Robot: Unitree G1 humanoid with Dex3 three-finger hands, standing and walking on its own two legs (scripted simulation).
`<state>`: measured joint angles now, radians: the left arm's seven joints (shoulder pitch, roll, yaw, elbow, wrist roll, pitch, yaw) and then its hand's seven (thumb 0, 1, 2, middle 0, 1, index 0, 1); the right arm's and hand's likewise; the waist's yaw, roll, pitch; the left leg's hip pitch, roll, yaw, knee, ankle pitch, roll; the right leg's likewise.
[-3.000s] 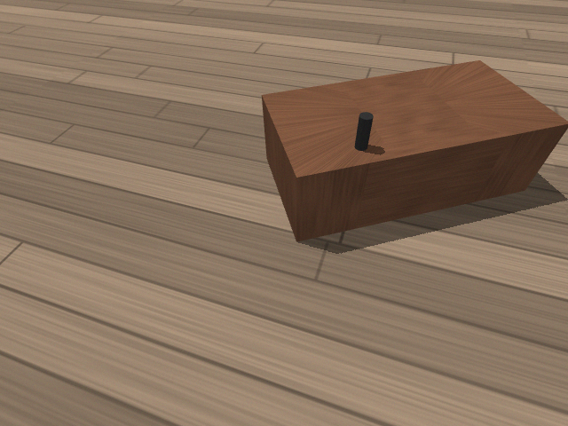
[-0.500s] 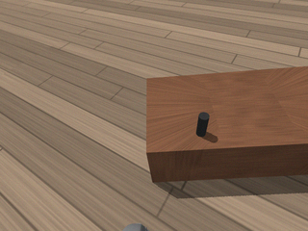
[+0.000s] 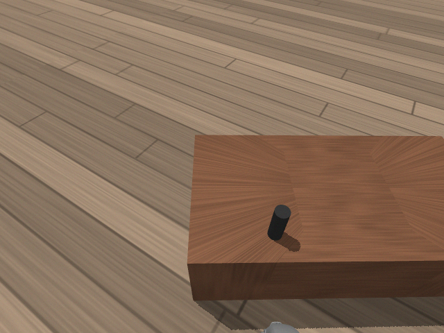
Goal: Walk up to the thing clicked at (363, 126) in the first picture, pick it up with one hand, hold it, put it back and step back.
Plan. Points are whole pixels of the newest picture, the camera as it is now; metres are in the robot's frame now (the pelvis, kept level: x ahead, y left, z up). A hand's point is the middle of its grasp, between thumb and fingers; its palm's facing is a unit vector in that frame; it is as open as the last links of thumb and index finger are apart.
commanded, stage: walk up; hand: right
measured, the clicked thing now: (278, 223) +0.51 -0.18 -0.31
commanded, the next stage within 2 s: none
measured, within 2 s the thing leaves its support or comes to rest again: neither
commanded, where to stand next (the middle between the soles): +0.10 +0.00 m, yaw +0 degrees
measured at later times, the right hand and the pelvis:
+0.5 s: hand out of the picture +0.09 -0.31 -0.18, palm faces -0.11 +0.93 -0.36, open 7.4 cm; pelvis +0.02 -0.03 -0.02, yaw +3 degrees
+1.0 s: hand out of the picture +0.13 -0.26 -0.16, palm faces -0.05 +0.94 -0.34, open 7.4 cm; pelvis +0.04 +0.00 -0.01, yaw +1 degrees
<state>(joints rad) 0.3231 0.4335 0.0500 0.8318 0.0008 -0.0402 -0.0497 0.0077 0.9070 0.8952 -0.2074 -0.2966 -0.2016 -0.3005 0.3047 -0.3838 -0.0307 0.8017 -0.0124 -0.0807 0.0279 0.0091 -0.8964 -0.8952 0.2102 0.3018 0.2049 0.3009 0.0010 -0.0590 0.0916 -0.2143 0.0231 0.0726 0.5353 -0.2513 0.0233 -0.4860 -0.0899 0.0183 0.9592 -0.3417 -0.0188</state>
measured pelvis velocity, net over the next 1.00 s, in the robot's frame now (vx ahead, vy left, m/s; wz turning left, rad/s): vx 0.04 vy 0.00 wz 0.01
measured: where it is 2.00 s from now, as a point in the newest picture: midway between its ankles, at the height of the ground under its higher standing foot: outside the picture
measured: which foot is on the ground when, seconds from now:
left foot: down 0.00-0.16, up 0.18-0.48, down 0.50-1.00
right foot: up 0.00-0.12, down 0.14-1.00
